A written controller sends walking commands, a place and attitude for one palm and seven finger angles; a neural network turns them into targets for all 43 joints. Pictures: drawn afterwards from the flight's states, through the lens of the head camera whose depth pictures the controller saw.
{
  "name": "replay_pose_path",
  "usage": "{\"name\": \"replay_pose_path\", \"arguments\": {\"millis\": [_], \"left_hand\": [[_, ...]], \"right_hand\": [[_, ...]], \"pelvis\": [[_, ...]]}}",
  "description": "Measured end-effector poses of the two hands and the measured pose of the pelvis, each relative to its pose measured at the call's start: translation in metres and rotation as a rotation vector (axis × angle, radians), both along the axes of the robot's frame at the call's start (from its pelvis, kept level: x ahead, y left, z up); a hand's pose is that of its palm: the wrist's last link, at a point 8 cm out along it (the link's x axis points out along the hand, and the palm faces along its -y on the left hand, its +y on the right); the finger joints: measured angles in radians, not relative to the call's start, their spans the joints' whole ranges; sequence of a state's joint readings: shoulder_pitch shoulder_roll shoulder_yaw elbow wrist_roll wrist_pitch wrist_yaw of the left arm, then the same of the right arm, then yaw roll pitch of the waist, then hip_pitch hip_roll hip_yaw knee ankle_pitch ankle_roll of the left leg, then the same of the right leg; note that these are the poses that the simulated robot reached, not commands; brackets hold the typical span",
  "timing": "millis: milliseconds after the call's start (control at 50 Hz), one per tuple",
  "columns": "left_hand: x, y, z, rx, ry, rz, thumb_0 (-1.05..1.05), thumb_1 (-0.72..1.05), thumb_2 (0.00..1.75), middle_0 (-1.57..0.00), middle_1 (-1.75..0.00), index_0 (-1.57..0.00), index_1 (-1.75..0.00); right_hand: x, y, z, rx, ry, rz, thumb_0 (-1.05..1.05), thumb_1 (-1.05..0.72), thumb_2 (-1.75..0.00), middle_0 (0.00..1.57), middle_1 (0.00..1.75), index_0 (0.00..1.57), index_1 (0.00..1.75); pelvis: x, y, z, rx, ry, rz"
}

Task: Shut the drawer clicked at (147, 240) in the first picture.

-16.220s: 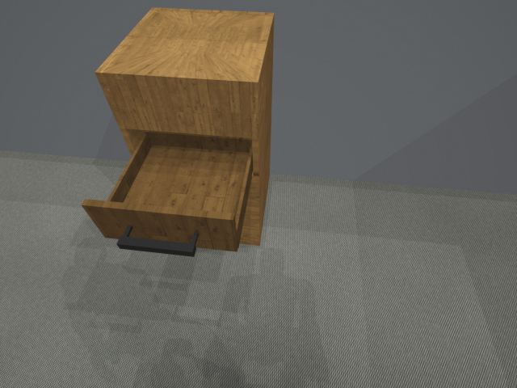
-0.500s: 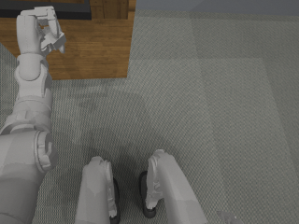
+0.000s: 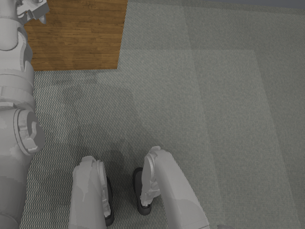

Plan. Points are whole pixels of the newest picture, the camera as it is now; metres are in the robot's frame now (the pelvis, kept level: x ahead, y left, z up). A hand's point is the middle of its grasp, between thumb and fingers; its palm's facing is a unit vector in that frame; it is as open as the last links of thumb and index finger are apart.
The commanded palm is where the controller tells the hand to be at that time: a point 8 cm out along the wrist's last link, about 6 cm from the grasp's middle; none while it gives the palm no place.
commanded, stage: push the drawer shut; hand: left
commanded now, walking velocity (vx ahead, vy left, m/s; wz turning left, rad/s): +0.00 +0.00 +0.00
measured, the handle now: out of the picture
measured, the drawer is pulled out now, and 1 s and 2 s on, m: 0.00 0.00 0.00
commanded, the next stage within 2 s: pull the fist back off the drawer in 0.14 s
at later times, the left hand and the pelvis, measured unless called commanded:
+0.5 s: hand out of the picture +0.60 +0.19 +0.02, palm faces +0.07 -1.00 -0.06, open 3.0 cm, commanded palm +0.61 +0.16 +0.03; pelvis -0.02 +0.00 +0.00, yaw -1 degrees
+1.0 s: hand (42, 4) +0.59 +0.18 +0.02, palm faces +0.09 -1.00 -0.04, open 3.1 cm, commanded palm +0.57 +0.17 +0.03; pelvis +0.01 +0.01 +0.02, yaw -1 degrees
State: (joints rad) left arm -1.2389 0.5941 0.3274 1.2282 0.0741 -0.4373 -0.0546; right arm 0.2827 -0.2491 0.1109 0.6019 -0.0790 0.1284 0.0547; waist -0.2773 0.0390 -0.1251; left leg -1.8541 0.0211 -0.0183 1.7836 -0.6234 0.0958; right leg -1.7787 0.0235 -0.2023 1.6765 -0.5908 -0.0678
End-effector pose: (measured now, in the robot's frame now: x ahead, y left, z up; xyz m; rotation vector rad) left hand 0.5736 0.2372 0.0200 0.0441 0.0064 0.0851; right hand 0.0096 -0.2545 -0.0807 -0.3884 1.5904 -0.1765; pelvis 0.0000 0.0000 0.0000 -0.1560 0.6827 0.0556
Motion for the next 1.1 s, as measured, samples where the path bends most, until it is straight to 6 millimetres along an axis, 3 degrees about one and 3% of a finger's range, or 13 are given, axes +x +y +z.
{"name": "replay_pose_path", "arguments": {"millis": [360,640,800,1100], "left_hand": [[0.003,0.006,0.004,0.016,0.018,-0.001,-0.05,0.61,1.02,-1.40,-1.60,-1.40,-1.60],[0.001,0.005,0.007,0.002,0.009,-0.015,0.01,0.67,0.94,-1.40,-1.60,-1.40,-1.60],[-0.003,-0.002,0.004,-0.020,0.010,-0.010,-0.01,0.77,0.92,-1.40,-1.60,-1.40,-1.60],[-0.011,-0.003,0.006,-0.006,0.003,0.004,0.01,0.89,0.90,-1.40,-1.60,-1.39,-1.60]], "right_hand": [[-0.036,0.000,0.013,-0.050,-0.022,-0.003,0.00,-0.90,-0.90,0.20,0.29,0.20,0.30],[-0.050,0.011,0.014,-0.015,0.020,-0.036,0.00,-0.90,-0.90,0.20,0.29,0.20,0.30],[-0.028,0.014,0.012,0.019,0.004,-0.044,0.00,-0.90,-0.90,0.20,0.29,0.20,0.30],[0.052,0.004,0.005,0.061,-0.077,-0.002,0.00,-0.90,-0.90,0.20,0.29,0.20,0.30]], "pelvis": [[-0.022,0.000,-0.004,-0.018,-0.011,0.003],[-0.019,0.006,-0.003,-0.021,-0.015,-0.007],[-0.007,0.008,0.006,-0.008,-0.008,-0.016],[0.022,0.004,0.022,0.017,0.010,-0.016]]}}
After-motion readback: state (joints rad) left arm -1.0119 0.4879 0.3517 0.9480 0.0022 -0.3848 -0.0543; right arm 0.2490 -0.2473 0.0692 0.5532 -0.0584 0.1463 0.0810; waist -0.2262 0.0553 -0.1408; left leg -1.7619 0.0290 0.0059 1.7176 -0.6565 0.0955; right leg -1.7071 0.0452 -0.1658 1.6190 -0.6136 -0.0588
